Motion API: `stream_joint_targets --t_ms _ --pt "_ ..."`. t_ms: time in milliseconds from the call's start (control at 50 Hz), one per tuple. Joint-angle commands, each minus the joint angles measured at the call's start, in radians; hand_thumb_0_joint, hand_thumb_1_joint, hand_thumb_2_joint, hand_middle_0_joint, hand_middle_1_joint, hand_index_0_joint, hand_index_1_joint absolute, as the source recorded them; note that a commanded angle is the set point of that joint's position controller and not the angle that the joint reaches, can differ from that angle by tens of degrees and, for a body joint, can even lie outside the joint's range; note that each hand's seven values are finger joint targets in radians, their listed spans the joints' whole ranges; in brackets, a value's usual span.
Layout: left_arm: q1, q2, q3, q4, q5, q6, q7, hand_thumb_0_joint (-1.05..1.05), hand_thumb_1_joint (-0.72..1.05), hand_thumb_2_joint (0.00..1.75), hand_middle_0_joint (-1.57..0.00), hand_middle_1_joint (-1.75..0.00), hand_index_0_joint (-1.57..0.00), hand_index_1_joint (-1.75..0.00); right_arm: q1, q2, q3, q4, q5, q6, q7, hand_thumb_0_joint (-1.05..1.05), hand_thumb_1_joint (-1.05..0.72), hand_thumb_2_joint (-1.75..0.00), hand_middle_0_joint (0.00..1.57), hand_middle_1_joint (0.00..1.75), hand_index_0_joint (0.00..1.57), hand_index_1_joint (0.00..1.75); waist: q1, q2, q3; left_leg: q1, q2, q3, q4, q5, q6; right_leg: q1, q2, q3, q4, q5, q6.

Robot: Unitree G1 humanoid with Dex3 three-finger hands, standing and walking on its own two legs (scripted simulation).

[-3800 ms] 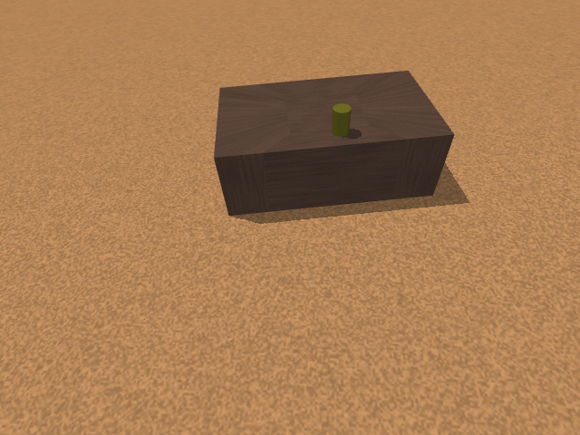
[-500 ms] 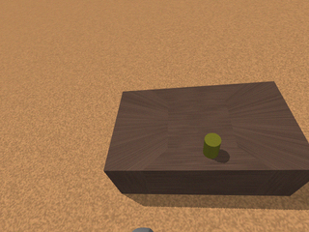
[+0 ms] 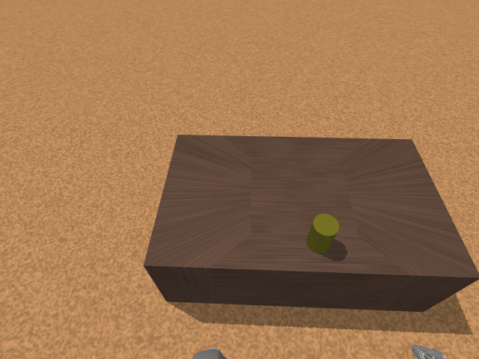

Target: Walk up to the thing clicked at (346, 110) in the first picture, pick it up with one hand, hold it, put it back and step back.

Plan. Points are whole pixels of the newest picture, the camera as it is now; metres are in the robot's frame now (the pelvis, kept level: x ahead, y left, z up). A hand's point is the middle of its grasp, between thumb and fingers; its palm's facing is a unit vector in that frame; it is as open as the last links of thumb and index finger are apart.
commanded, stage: walk up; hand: right
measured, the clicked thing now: (321, 234) +0.54 -0.19 -0.34
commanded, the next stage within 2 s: stand in 1.60 s
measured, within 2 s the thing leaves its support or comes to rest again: neither
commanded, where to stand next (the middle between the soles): +0.11 +0.01 m, yaw +2 degrees
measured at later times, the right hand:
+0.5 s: hand out of the picture +0.10 -0.26 -0.14, palm faces -0.02 +0.95 -0.32, open 7.4 cm
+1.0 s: hand out of the picture +0.13 -0.25 -0.13, palm faces +0.01 +0.95 -0.33, open 7.4 cm
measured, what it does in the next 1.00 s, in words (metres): stands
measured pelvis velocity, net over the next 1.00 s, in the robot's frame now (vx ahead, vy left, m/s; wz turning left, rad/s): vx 0.04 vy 0.00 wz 0.00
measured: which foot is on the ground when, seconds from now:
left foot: down 0.00-1.00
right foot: down 0.00-1.00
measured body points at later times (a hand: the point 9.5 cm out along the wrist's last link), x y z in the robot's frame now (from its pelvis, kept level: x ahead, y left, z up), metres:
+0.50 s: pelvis +0.03 -0.01 +0.02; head +0.03 -0.01 +0.47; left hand +0.09 +0.30 -0.11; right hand +0.10 -0.31 -0.11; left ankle +0.09 +0.11 -0.72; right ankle +0.00 -0.15 -0.72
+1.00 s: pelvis +0.04 +0.00 +0.03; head +0.05 +0.00 +0.47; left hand +0.13 +0.30 -0.11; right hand +0.13 -0.30 -0.11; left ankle +0.09 +0.11 -0.72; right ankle +0.00 -0.15 -0.72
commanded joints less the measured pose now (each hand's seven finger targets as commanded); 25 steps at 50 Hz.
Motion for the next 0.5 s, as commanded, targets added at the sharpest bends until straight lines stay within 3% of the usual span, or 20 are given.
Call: stream_joint_targets --t_ms 0,20,40,80,120,160,280,400,480 --pt "0.05 0.238 0.066 -0.002 0.027 -0.031 0.017 0.0 0.9 0.9 -0.2 -0.3 -0.2 -0.3 -0.035 -0.192 -0.049 -0.047 0.015 -0.008 -0.005 0.0 -0.9 -0.9 0.2 0.3 0.2 0.3 0.0 0.04 -0.123 0.032 0.092 -0.172 -0.214 -0.256 0.026 0.018 -0.095 0.167 -0.251 -0.086 -0.067" --pt "-0.021 0.26 0.065 -0.014 0.027 -0.028 0.01 0.0 0.9 0.9 -0.2 -0.3 -0.2 -0.3 -0.024 -0.211 -0.057 -0.019 0.012 -0.005 -0.005 0.0 -0.9 -0.9 0.2 0.3 0.2 0.3 -0.027 0.021 -0.075 0.142 0.07 -0.157 -0.221 -0.295 0.01 -0.15 -0.118 0.193 -0.278 -0.259 -0.082" --pt "-0.061 0.241 0.056 -0.016 0.023 -0.025 0.005 0.0 0.9 0.9 -0.2 -0.3 -0.2 -0.3 -0.014 -0.223 -0.062 0.005 0.006 -0.008 -0.004 0.0 -0.9 -0.9 0.2 0.3 0.2 0.3 -0.042 0.029 -0.054 0.203 0.079 -0.174 -0.236 -0.31 0.012 -0.216 -0.105 0.165 -0.279 -0.289 -0.07" --pt "-0.041 0.194 0.042 0.006 0.012 -0.032 0.003 0.0 0.9 0.9 -0.2 -0.3 -0.2 -0.3 -0.057 -0.228 -0.059 0.009 0.004 -0.015 0.001 0.0 -0.9 -0.9 0.2 0.3 0.2 0.3 -0.022 0.057 -0.056 0.162 0.112 -0.212 -0.278 -0.296 0.026 -0.126 -0.055 0.087 -0.256 -0.141 -0.049" --pt "-0.018 0.193 0.041 0.031 0.014 -0.043 0.003 0.0 0.9 0.9 -0.2 -0.3 -0.2 -0.3 -0.079 -0.211 -0.05 0.019 0.005 -0.02 0.005 0.0 -0.9 -0.9 0.2 0.3 0.2 0.3 -0.008 0.022 -0.077 0.148 0.108 -0.193 -0.278 -0.221 0.029 -0.055 -0.063 0.1 -0.285 -0.054 -0.055" --pt "-0.029 0.209 0.043 0.039 0.013 -0.047 0.001 0.0 0.9 0.9 -0.2 -0.3 -0.2 -0.3 -0.069 -0.212 -0.046 0.035 0.007 -0.024 0.005 0.0 -0.9 -0.9 0.2 0.3 0.2 0.3 -0.014 0.009 -0.086 0.184 0.089 -0.163 -0.267 -0.169 0.018 -0.062 -0.088 0.131 -0.312 -0.046 -0.058" --pt "-0.071 0.208 0.039 0.053 0.014 -0.044 0.002 0.0 0.9 0.9 -0.2 -0.3 -0.2 -0.3 -0.063 -0.212 -0.047 0.085 0.009 -0.021 0.006 0.0 -0.9 -0.9 0.2 0.3 0.2 0.3 -0.024 -0.032 -0.053 0.197 0.078 -0.152 -0.283 -0.13 0.009 -0.056 -0.096 0.12 -0.363 -0.047 -0.048" --pt "-0.088 0.204 0.039 0.072 0.008 -0.04 0.005 0.0 0.9 0.9 -0.2 -0.3 -0.2 -0.3 -0.06 -0.205 -0.038 0.116 0.007 -0.028 0.002 0.0 -0.9 -0.9 0.2 0.3 0.2 0.3 -0.014 -0.011 -0.101 0.209 0.088 -0.147 -0.313 -0.019 0.006 0.048 -0.096 0.091 -0.336 0.12 -0.038" --pt "-0.1 0.206 0.039 0.083 0.003 -0.036 0.009 0.0 0.9 0.9 -0.2 -0.3 -0.2 -0.3 -0.059 -0.202 -0.037 0.137 0.007 -0.029 -0.003 0.0 -0.9 -0.9 0.2 0.3 0.2 0.3 -0.01 0.005 -0.147 0.258 0.088 -0.12 -0.284 0.173 0.004 0.099 -0.104 0.082 -0.334 0.261 -0.029"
